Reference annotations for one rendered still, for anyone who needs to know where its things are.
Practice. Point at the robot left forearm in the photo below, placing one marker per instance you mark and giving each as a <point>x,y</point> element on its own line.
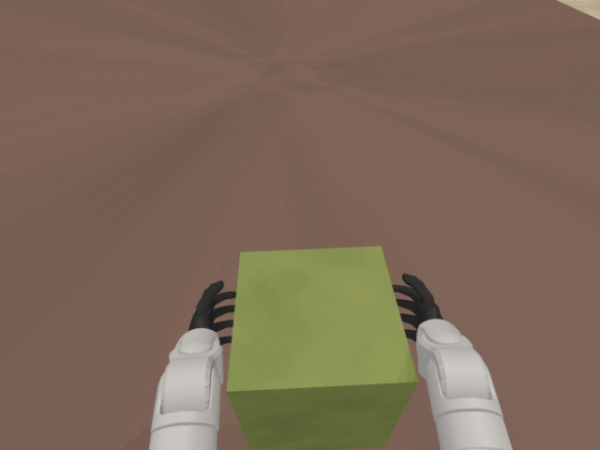
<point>187,408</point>

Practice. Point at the robot right forearm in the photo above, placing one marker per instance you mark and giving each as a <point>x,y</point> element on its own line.
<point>463,399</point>

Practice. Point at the robot right hand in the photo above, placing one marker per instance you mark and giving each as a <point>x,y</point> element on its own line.
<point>422,306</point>

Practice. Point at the robot left hand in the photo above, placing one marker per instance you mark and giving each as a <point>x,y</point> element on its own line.
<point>205,315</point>

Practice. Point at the carton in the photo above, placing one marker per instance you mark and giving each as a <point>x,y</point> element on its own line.
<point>319,357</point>

